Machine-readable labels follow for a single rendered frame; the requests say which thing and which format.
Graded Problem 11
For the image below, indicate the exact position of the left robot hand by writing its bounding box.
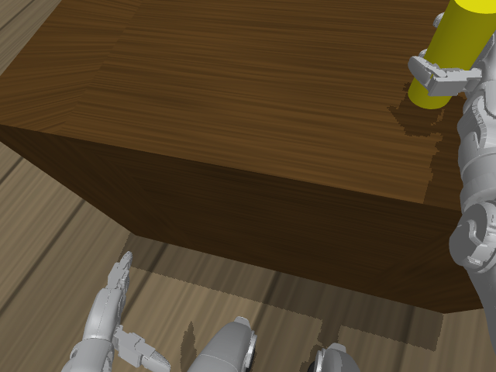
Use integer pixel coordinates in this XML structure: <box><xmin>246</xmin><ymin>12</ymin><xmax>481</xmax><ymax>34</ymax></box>
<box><xmin>82</xmin><ymin>251</ymin><xmax>171</xmax><ymax>372</ymax></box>

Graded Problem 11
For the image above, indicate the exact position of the left robot arm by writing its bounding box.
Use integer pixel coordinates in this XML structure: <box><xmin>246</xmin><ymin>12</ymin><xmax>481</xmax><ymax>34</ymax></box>
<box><xmin>61</xmin><ymin>338</ymin><xmax>115</xmax><ymax>372</ymax></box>

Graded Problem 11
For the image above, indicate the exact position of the right robot arm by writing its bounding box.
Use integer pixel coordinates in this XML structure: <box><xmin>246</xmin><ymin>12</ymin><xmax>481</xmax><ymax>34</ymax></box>
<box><xmin>449</xmin><ymin>80</ymin><xmax>496</xmax><ymax>355</ymax></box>

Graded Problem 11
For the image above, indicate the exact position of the can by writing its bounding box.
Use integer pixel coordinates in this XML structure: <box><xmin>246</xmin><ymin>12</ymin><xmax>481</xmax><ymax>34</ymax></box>
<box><xmin>408</xmin><ymin>0</ymin><xmax>496</xmax><ymax>109</ymax></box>

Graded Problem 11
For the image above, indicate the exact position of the right robot hand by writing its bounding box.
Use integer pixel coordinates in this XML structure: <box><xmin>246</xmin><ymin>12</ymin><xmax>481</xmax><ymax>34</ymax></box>
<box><xmin>408</xmin><ymin>12</ymin><xmax>496</xmax><ymax>98</ymax></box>

